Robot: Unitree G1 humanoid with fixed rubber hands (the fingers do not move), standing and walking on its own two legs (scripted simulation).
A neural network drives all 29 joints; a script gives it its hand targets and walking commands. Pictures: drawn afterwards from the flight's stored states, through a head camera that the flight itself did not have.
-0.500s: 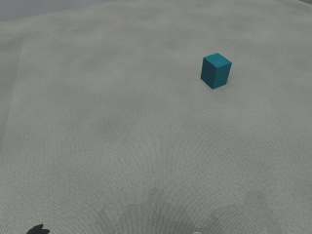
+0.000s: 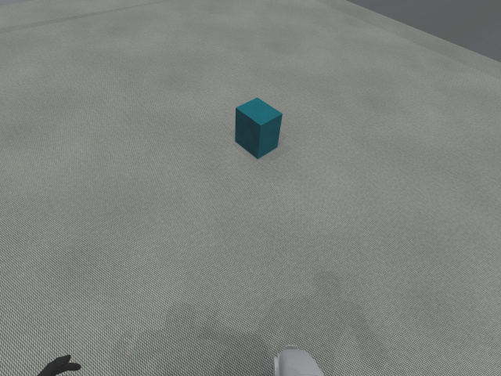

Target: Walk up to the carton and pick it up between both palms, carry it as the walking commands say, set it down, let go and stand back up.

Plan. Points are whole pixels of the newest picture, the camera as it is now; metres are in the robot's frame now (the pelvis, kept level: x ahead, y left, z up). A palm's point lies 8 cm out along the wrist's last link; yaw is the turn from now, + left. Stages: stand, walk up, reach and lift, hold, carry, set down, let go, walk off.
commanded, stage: walk up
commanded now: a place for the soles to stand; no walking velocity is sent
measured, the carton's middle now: (257, 128) +1.46 -0.11 -0.63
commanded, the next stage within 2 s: none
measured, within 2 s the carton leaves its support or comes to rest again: neither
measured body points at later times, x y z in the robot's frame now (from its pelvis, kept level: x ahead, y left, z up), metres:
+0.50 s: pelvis +0.25 -0.03 +0.00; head +0.25 -0.03 +0.45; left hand +0.36 +0.28 -0.08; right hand +0.36 -0.34 -0.08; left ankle +0.40 +0.10 -0.71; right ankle +0.20 -0.15 -0.72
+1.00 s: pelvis +0.48 -0.09 -0.01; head +0.49 -0.12 +0.44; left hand +0.67 +0.20 -0.05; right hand +0.47 -0.41 -0.13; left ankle +0.45 +0.08 -0.65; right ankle +0.54 -0.19 -0.72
